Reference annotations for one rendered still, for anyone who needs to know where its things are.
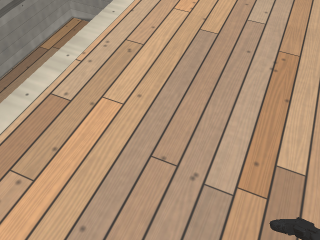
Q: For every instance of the robot right hand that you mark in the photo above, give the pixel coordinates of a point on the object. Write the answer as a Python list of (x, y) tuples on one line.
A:
[(299, 227)]

